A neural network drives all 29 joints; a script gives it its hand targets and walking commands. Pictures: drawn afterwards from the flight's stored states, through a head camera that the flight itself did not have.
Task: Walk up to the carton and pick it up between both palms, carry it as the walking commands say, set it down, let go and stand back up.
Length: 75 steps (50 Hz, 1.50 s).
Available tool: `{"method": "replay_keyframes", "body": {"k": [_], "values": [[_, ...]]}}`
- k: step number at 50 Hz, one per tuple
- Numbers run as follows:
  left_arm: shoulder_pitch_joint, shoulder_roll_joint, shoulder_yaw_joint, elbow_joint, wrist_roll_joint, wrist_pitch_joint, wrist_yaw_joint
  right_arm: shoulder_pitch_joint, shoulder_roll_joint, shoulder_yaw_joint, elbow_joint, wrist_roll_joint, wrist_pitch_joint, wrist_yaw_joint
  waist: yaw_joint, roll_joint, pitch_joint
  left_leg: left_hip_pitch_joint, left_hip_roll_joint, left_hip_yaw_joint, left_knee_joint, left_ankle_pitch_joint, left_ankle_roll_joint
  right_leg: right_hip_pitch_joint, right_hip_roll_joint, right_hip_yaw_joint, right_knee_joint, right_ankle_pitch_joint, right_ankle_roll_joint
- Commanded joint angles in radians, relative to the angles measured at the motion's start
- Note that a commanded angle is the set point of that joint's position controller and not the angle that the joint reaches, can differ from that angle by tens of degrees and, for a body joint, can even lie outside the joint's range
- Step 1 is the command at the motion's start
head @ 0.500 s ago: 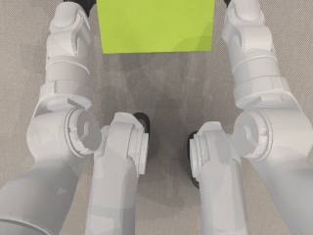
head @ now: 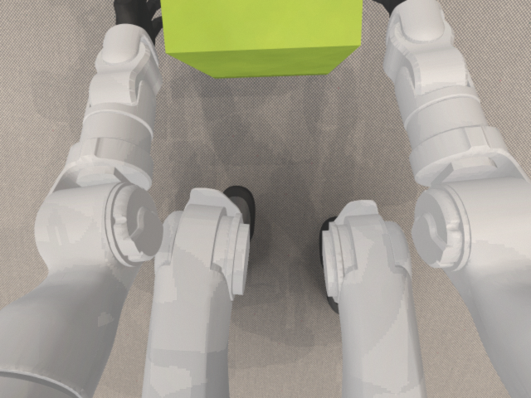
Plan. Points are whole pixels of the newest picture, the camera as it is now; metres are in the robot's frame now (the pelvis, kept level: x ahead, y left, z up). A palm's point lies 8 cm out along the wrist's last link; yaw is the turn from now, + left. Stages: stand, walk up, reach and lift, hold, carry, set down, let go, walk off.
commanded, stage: set down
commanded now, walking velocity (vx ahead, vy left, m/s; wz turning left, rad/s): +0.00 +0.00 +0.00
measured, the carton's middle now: out of the picture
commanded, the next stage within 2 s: let go in 1.68 s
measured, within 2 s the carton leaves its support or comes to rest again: neither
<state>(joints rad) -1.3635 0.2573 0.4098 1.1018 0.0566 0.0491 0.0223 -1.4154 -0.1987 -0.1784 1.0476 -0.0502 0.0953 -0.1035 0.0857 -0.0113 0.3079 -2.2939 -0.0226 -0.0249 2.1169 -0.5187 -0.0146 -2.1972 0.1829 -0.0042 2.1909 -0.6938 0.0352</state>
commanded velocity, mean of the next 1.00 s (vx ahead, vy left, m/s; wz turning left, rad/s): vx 0.00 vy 0.00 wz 0.00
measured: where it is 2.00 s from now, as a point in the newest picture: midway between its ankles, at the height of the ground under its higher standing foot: (286, 266)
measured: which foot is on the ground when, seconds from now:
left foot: down 0.00-1.00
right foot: down 0.00-1.00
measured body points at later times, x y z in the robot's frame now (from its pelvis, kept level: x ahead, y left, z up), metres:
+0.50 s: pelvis -0.02 +0.01 +0.00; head +0.35 +0.04 +0.25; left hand +0.51 +0.27 -0.17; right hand +0.56 -0.10 -0.17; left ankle +0.12 +0.12 -0.35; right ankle +0.08 -0.10 -0.35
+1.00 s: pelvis +0.00 +0.01 +0.11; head +0.33 +0.04 +0.41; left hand +0.51 +0.28 -0.01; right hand +0.57 -0.11 -0.01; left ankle +0.12 +0.12 -0.35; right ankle +0.08 -0.10 -0.35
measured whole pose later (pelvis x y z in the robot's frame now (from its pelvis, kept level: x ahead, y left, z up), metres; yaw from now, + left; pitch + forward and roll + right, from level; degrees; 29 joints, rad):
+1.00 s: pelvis +0.00 +0.01 +0.11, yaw +0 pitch +45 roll -3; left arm -1.22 0.31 0.31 0.89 -0.08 0.16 0.05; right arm -1.30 -0.29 -0.18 0.93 0.03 0.20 -0.10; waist 0.09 -0.01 0.05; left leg -2.09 -0.04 -0.04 1.74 -0.43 0.00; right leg -1.99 0.10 0.00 1.79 -0.58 0.02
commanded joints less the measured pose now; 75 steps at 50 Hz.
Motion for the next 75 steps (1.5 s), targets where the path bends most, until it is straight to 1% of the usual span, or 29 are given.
{"method": "replay_keyframes", "body": {"k": [1,2,6,8,11,13,14,20,25,26,27,30,33,38,40,41,46,47,49,50,52,59,65,68,69,70,71,72,75], "values": [[-0.158,0.152,-0.064,-0.111,-0.078,-0.06,0.045,-0.174,-0.088,0.05,-0.099,0.079,-0.035,-0.018,0.05,-0.056,-1.059,0.705,-0.014,0.036,-0.058,0.502,-0.01,0.249,-0.075,0.005,-0.197,0.432,0.018],[-0.213,0.169,-0.074,-0.105,-0.111,-0.065,0.053,-0.206,-0.109,0.065,-0.118,0.096,-0.043,-0.022,0.033,-0.044,-1.105,0.767,-0.006,0.027,-0.05,0.535,-0.002,0.261,-0.079,0.01,-0.196,0.44,0.024],[-0.279,0.248,-0.107,-0.146,-0.18,-0.07,0.061,-0.317,-0.148,0.141,-0.187,0.172,-0.045,-0.03,0.076,-0.091,-1.186,0.768,0.005,0.008,-0.049,0.527,0.014,0.353,-0.102,0.03,-0.179,0.418,0.018],[-0.296,0.236,-0.123,-0.093,-0.211,-0.052,0.048,-0.349,-0.183,0.13,-0.197,0.18,-0.035,-0.031,0.047,-0.109,-1.118,0.703,0.029,0.001,-0.06,0.414,0.007,0.318,-0.114,0.027,-0.212,0.312,0.015],[-0.271,0.239,-0.139,0.014,-0.219,-0.032,0.03,-0.354,-0.204,0.142,-0.13,0.196,-0.008,-0.012,0.078,-0.08,-1.017,0.658,0.028,0.013,-0.092,0.314,0.009,0.291,-0.123,0.015,-0.217,0.194,0.014],[-0.273,0.239,-0.141,0.071,-0.229,-0.018,0.022,-0.313,-0.203,0.125,-0.04,0.188,0.009,0.001,0.039,-0.078,-0.943,0.656,0.04,0.001,-0.107,0.248,0.006,0.239,-0.131,-0.004,-0.219,0.128,0.008],[-0.29,0.239,-0.141,0.037,-0.215,-0.019,0.017,-0.325,-0.201,0.135,-0.038,0.194,0.009,0.008,0.057,-0.069,-0.943,0.653,0.04,0.016,-0.101,0.247,0.006,0.222,-0.134,-0.003,-0.229,0.11,0.008],[-0.288,0.249,-0.156,-0.029,-0.221,-0.038,0.028,-0.307,-0.218,0.111,-0.006,0.182,-0.005,0.019,0.038,-0.044,-1.099,0.834,0.019,-0.019,-0.118,0.369,0.008,0.225,-0.122,-0.03,-0.199,0.193,-0.006],[-0.261,0.317,-0.155,-0.264,-0.239,-0.015,0.07,-0.35,-0.283,0.106,-0.29,0.2,0.008,-0.029,0.041,-0.008,-1.592,1.199,0.002,-0.01,-0.111,0.6,0.0,0.437,-0.095,-0.059,-0.206,0.328,-0.002],[-0.265,0.318,-0.136,-0.249,-0.232,0.005,0.078,-0.363,-0.278,0.117,-0.255,0.198,0.021,-0.035,0.078,-0.04,-1.552,1.159,-0.003,-0.001,-0.122,0.575,0.0,0.415,-0.101,-0.059,-0.21,0.305,-0.003],[-0.233,0.286,-0.151,-0.222,-0.225,0.018,0.077,-0.321,-0.271,0.089,-0.265,0.193,0.032,-0.037,0.04,-0.034,-1.492,1.124,0.006,0.017,-0.144,0.504,0.0,0.398,-0.09,-0.062,-0.245,0.27,0.0],[-0.189,0.234,-0.169,-0.313,-0.235,0.043,0.078,-0.298,-0.269,0.062,-0.329,0.185,0.046,-0.034,0.045,0.002,-1.519,1.123,-0.008,0.02,-0.184,0.513,-0.012,0.413,-0.084,-0.061,-0.276,0.281,-0.008],[-0.167,0.191,-0.155,-0.27,-0.219,0.067,0.068,-0.219,-0.215,0.05,-0.198,0.144,0.073,-0.022,0.027,-0.019,-1.338,1.023,-0.015,0.021,-0.251,0.44,-0.015,0.362,-0.078,-0.068,-0.333,0.231,-0.014],[-0.108,0.171,-0.132,-0.26,-0.155,0.072,0.043,-0.149,-0.183,-0.007,-0.137,0.106,0.068,-0.004,0.015,0.055,-1.219,0.975,-0.021,0.037,-0.325,0.4,-0.017,0.292,-0.074,-0.039,-0.421,0.21,-0.024],[-0.093,0.159,-0.128,-0.263,-0.157,0.076,0.036,-0.157,-0.183,-0.014,-0.157,0.094,0.067,0.002,0.024,0.026,-1.281,0.984,-0.018,0.036,-0.354,0.377,-0.019,0.365,-0.077,-0.043,-0.464,0.213,-0.02],[-0.106,0.168,-0.114,-0.232,-0.154,0.079,0.035,-0.15,-0.176,-0.024,-0.103,0.07,0.068,0.003,-0.004,-0.01,-1.189,0.909,-0.021,0.034,-0.366,0.359,-0.012,0.332,-0.08,-0.046,-0.48,0.197,-0.024],[-0.13,0.201,-0.071,-0.33,-0.128,0.083,0.028,-0.189,-0.191,-0.018,-0.238,0.083,0.071,0.005,0.051,0.014,-1.364,1.019,-0.017,0.053,-0.44,0.385,-0.028,0.48,-0.076,-0.032,-0.561,0.239,-0.014],[-0.12,0.198,-0.085,-0.32,-0.131,0.089,0.026,-0.183,-0.192,-0.02,-0.227,0.088,0.078,0.001,0.035,0.022,-1.404,1.04,-0.02,0.07,-0.446,0.422,-0.024,0.513,-0.069,-0.034,-0.569,0.28,-0.003],[-0.05,0.189,-0.084,-0.301,-0.136,0.101,0.028,-0.143,-0.196,-0.006,-0.224,0.069,0.095,-0.004,0.041,-0.036,-1.418,1.016,-0.023,0.061,-0.498,0.405,-0.021,0.569,-0.074,-0.046,-0.615,0.279,0.006],[-0.076,0.218,-0.069,-0.347,-0.129,0.099,0.024,-0.157,-0.193,-0.011,-0.297,0.09,0.095,-0.004,0.055,-0.011,-1.463,1.058,-0.026,0.08,-0.509,0.426,-0.019,0.589,-0.065,-0.028,-0.628,0.307,0.005],[-0.036,0.196,-0.092,-0.419,-0.153,0.11,0.022,-0.128,-0.176,0.03,-0.392,0.103,0.102,-0.002,0.047,-0.077,-1.602,1.129,-0.027,0.074,-0.543,0.474,-0.015,0.731,-0.066,-0.048,-0.658,0.373,0.013],[0.047,0.176,-0.069,-0.344,-0.114,0.117,0.004,-0.042,-0.181,-0.043,-0.293,0.053,0.106,0.025,0.042,-0.037,-1.414,1.192,-0.03,0.047,-0.677,0.514,-0.021,0.618,-0.064,-0.051,-0.778,0.345,0.017],[0.098,0.096,-0.104,-0.423,-0.115,0.105,-0.008,0.033,-0.164,-0.06,-0.317,0.049,0.078,0.051,-0.011,-0.008,-1.443,1.44,-0.025,0.005,-0.784,0.634,-0.028,0.653,-0.074,-0.037,-0.911,0.405,0.002],[0.107,0.125,-0.063,-0.45,-0.077,0.098,-0.009,0.067,-0.173,-0.078,-0.314,0.031,0.073,0.055,0.016,0.013,-1.415,1.501,-0.029,-0.002,-0.851,0.664,-0.038,0.676,-0.06,-0.034,-0.963,0.41,0.01],[0.131,0.094,-0.098,-0.461,-0.098,0.099,-0.009,0.094,-0.154,-0.055,-0.318,0.049,0.071,0.059,-0.012,-0.016,-1.467,1.536,-0.03,-0.002,-0.881,0.706,-0.029,0.75,-0.072,-0.032,-1.001,0.47,0.01],[0.079,0.121,-0.06,-0.428,-0.083,0.096,-0.006,0.024,-0.183,-0.081,-0.302,0.04,0.062,0.065,0.013,-0.02,-1.385,1.513,-0.025,-0.013,-0.887,0.671,-0.019,0.681,-0.072,-0.043,-1.001,0.405,0.013],[0.122,0.078,-0.086,-0.453,-0.069,0.095,-0.003,0.085,-0.155,-0.065,-0.304,0.058,0.061,0.07,0.016,0.058,-1.427,1.588,-0.029,0.012,-0.923,0.66,-0.031,0.755,-0.063,-0.032,-1.032,0.413,0.004],[0.117,0.11,-0.066,-0.448,-0.066,0.093,-0.002,0.057,-0.151,-0.063,-0.295,0.05,0.062,0.073,0.035,0.02,-1.392,1.571,-0.023,-0.008,-0.931,0.632,-0.032,0.733,-0.071,-0.028,-1.049,0.392,0.005],[0.141,0.079,-0.073,-0.405,-0.048,0.089,-0.003,0.097,-0.163,-0.083,-0.282,0.058,0.049,0.085,0.009,0.048,-1.3,1.629,-0.011,-0.007,-1.012,0.637,-0.023,0.745,-0.092,-0.012,-1.135,0.401,0.008]]}}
